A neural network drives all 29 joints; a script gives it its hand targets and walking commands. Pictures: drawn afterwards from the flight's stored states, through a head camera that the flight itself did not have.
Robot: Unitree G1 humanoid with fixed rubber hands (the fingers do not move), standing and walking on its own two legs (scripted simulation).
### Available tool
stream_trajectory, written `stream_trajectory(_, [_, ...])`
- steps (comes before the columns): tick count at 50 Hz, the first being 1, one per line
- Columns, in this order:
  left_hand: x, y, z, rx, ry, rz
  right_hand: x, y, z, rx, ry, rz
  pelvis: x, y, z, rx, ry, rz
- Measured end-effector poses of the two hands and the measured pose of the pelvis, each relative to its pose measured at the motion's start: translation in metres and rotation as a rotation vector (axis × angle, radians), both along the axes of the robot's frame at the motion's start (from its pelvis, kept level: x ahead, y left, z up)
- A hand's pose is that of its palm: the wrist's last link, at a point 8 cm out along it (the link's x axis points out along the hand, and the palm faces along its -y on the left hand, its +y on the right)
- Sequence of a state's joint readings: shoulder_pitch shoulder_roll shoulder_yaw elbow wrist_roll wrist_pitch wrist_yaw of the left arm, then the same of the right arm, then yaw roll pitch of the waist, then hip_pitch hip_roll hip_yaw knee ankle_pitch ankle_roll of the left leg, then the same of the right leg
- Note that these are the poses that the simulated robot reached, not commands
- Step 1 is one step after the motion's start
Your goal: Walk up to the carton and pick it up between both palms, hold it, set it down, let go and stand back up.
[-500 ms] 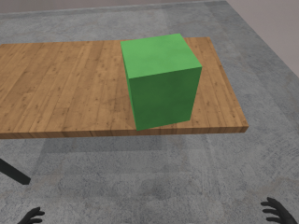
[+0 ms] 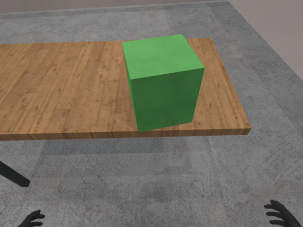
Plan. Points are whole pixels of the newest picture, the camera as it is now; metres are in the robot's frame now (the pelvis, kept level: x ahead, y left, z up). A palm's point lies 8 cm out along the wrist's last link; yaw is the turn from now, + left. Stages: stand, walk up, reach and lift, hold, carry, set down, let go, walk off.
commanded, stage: walk up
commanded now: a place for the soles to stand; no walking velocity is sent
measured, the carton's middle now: (159, 84) +0.56 +0.00 +0.04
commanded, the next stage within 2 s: none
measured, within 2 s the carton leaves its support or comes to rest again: neither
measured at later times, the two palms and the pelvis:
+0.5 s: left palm out of the picture +0.09 +0.34 -0.05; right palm out of the picture +0.13 -0.34 -0.06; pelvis +0.00 +0.00 +0.00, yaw +0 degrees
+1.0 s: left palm out of the picture +0.12 +0.30 -0.05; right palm out of the picture +0.11 -0.37 -0.06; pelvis +0.02 -0.03 +0.01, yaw -2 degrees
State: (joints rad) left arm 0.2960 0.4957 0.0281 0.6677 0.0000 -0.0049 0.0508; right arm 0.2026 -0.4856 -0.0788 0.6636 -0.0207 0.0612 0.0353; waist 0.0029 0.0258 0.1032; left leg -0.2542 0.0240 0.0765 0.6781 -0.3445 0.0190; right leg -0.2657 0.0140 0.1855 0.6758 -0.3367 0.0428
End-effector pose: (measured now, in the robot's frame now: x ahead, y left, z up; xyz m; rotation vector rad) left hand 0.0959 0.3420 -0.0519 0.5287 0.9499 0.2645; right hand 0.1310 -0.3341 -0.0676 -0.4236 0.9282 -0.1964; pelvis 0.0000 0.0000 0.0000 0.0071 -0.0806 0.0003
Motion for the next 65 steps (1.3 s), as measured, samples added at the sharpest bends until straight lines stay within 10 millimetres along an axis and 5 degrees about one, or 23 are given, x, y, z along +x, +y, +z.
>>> stream_trajectory(37, [-0.004, 0.01, 0.0, 0.011, -0.006, 0.0, 0.0, 0.005, 0.002, -0.005, -0.011, 0.005, -0.002, 0.005, -0.001, 0.0, -0.008, 0.003])
stream_trajectory(45, [-0.003, -0.014, -0.003, -0.034, 0.01, -0.004, -0.004, -0.009, 0.005, -0.005, -0.016, -0.002, 0.003, -0.008, 0.002, 0.006, -0.005, -0.007])
stream_trajectory(53, [0.043, -0.058, 0.006, -0.047, -0.012, -0.063, -0.023, -0.057, 0.004, -0.015, 0.037, -0.038, 0.031, -0.052, 0.007, -0.006, -0.024, -0.046])
stream_trajectory(57, [0.051, -0.088, -0.007, -0.037, 0.008, -0.053, -0.006, -0.09, -0.012, -0.013, 0.039, -0.033, 0.046, -0.082, -0.007, 0.01, -0.038, -0.05])
stream_trajectory(60, [0.044, -0.106, -0.001, -0.048, 0.034, -0.013, 0.013, -0.091, -0.018, 0.032, 0.027, -0.039, 0.059, -0.087, -0.001, 0.016, -0.02, -0.053])
stream_trajectory(65, [0.045, -0.098, 0.025, 0.024, 0.091, 0.003, 0.036, -0.084, -0.024, 0.084, 0.034, -0.031, 0.078, -0.087, 0.009, 0.011, 0.016, -0.055])
